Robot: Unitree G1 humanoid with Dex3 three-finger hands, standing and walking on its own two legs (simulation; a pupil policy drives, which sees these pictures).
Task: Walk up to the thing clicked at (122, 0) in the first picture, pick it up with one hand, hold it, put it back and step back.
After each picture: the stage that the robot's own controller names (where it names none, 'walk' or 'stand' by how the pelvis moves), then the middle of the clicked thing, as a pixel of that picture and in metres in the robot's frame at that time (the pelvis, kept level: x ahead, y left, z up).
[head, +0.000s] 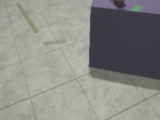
stand; out of the picture +1.01 -0.22 -0.03
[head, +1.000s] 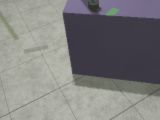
walk; out of the picture +0.90 +0.00 -0.01
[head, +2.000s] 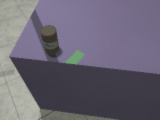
walk; (50, 40) +0.54 +0.21 -0.01
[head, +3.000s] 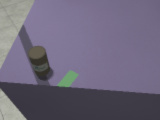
stand; (39, 61) +0.44 +0.19 -0.01
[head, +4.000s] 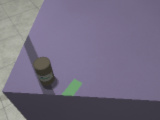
stand; (44, 71) +0.42 +0.20 -0.04
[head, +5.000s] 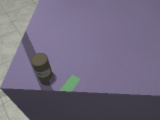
stand; (42, 67) +0.43 +0.21 -0.04
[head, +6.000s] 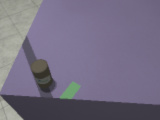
stand; (42, 74) +0.41 +0.20 -0.04
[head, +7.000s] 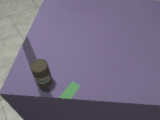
stand; (42, 74) +0.41 +0.20 -0.04
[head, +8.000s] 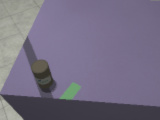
stand; (42, 74) +0.40 +0.20 -0.04
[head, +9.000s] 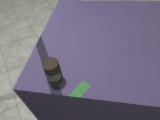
rise first; (53, 72) +0.42 +0.19 -0.03
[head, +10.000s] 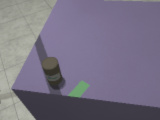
go down; (52, 71) +0.42 +0.18 -0.03
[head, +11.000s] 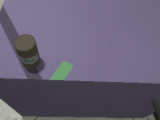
go down; (28, 52) +0.44 +0.17 +0.01
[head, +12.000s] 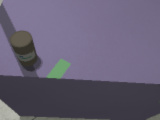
go down; (25, 49) +0.45 +0.19 +0.02
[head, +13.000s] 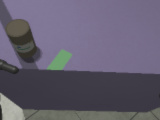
close in; (22, 39) +0.46 +0.18 +0.05
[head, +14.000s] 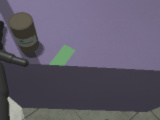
close; (25, 34) +0.47 +0.17 +0.07
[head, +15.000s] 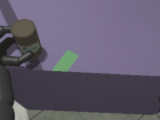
lift; (28, 40) +0.44 +0.17 +0.06
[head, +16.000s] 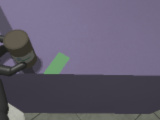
lift; (22, 50) +0.42 +0.18 +0.06
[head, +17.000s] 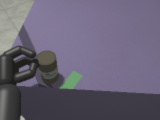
lift; (48, 68) +0.40 +0.15 +0.03
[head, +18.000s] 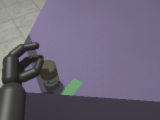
close; (49, 75) +0.39 +0.16 +0.00
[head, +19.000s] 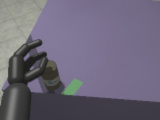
stand; (50, 75) +0.40 +0.16 -0.01
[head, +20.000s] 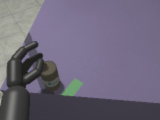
stand; (50, 76) +0.39 +0.16 -0.02
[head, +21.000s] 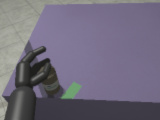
stand; (49, 80) +0.39 +0.16 -0.02
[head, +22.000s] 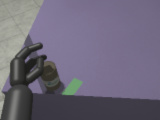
stand; (50, 76) +0.39 +0.16 -0.02
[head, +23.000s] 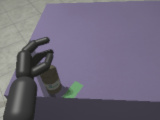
stand; (51, 79) +0.39 +0.16 -0.02
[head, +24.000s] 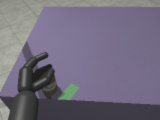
stand; (47, 81) +0.39 +0.17 -0.02
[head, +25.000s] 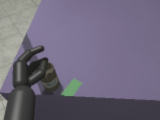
stand; (48, 77) +0.38 +0.16 -0.02
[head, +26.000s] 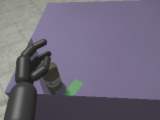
stand; (51, 77) +0.40 +0.16 -0.02
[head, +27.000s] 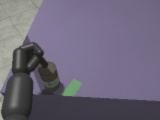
crouch; (50, 77) +0.39 +0.16 -0.02
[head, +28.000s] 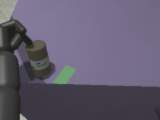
lower; (39, 58) +0.43 +0.16 +0.02
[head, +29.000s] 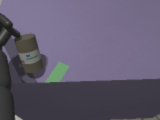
lower; (29, 53) +0.44 +0.16 +0.05
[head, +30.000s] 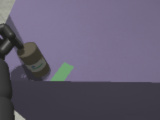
lower; (34, 60) +0.41 +0.17 +0.04
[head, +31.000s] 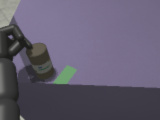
lower; (41, 61) +0.41 +0.15 +0.04
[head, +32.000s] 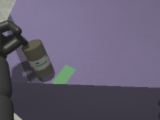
loosen; (38, 59) +0.41 +0.15 +0.04
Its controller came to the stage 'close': yes
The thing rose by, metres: 0.01
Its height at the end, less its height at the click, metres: +0.01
